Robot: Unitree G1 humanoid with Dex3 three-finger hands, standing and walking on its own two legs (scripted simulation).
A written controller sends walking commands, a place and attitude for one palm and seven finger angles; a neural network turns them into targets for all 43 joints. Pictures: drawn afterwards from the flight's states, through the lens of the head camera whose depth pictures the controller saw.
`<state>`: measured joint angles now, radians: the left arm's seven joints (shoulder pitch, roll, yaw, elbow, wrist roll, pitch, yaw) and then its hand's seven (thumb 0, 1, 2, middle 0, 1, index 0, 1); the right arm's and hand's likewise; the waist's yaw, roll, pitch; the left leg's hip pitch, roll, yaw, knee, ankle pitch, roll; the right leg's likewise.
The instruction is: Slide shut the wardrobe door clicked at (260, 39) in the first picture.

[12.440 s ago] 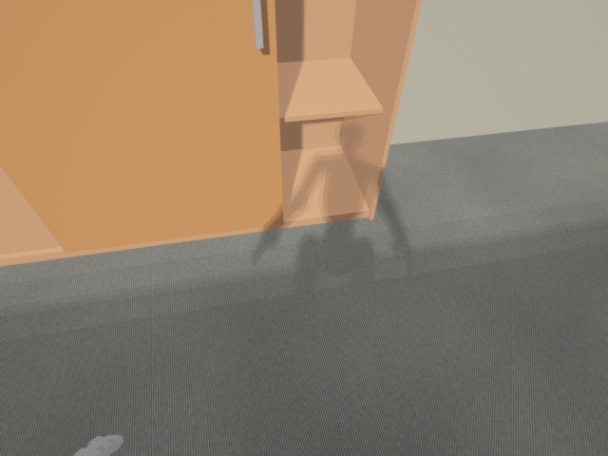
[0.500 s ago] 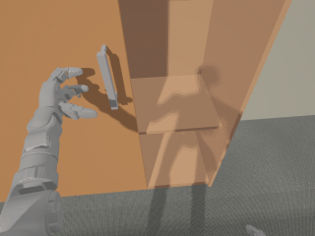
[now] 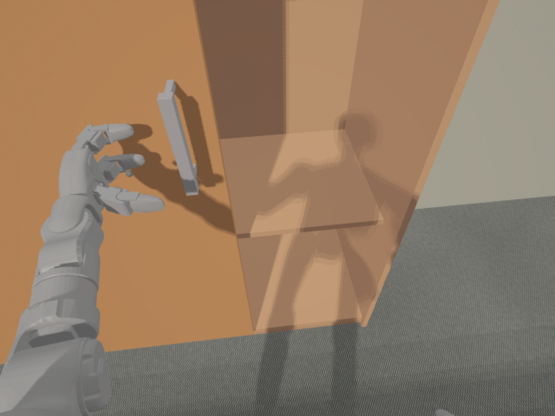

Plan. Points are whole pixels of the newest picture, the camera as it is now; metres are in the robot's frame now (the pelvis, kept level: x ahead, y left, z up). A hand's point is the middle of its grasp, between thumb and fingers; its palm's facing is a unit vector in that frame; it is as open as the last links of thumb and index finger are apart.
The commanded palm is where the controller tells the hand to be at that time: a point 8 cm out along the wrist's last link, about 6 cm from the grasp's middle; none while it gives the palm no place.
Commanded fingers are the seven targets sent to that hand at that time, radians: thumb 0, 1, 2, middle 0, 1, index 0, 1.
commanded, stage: move the hooked fingers beside the handle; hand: left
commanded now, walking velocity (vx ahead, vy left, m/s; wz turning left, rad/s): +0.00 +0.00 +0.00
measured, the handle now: (181, 141) +0.50 +0.16 +0.16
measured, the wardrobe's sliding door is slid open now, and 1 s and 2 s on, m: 0.40 0.40 0.40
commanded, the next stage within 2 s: feel for the door with the fingertips in 1.20 s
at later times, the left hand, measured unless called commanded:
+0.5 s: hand (128, 160) +0.42 +0.22 +0.18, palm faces +0.14 -0.99 -0.01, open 14.0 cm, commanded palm +0.39 +0.27 +0.16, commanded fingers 0.00 -0.50 0.30 -0.30 -1.20 -0.30 -1.20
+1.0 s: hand (137, 168) +0.43 +0.21 +0.16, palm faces +0.13 -0.99 -0.02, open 14.0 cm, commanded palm +0.40 +0.26 +0.16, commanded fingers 0.00 -0.50 0.30 -0.30 -1.20 -0.30 -1.20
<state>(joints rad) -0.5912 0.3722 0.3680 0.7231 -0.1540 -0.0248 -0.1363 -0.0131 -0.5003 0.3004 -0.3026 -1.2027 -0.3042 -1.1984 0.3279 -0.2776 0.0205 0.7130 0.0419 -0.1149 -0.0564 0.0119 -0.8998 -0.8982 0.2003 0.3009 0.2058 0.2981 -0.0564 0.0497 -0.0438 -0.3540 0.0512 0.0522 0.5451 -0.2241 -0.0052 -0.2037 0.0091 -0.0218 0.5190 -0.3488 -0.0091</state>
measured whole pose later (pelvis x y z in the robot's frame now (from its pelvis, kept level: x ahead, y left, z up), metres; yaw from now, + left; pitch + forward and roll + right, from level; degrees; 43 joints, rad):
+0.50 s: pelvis +0.00 +0.00 +0.00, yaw +0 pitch +2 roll -1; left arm -0.67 0.39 0.35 0.79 -0.15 -0.07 -0.14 -0.01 -0.50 0.30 -0.30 -1.20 -0.30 -1.20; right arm 0.34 -0.27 0.03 0.71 0.05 -0.12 -0.05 0.01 -0.90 -0.90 0.20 0.30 0.21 0.30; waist -0.06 0.05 -0.05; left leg -0.38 0.05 0.05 0.56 -0.22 0.00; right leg -0.22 0.01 -0.02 0.53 -0.35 -0.01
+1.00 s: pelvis +0.00 +0.01 +0.00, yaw +0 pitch +3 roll -1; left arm -0.67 0.38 0.33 0.81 -0.16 -0.02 -0.14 -0.01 -0.50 0.30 -0.30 -1.20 -0.30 -1.20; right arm 0.33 -0.29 0.02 0.70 0.05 -0.12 -0.05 0.01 -0.90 -0.90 0.20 0.30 0.21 0.30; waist -0.06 0.06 -0.05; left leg -0.40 0.05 0.05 0.57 -0.23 0.00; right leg -0.24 0.01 -0.03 0.53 -0.35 0.00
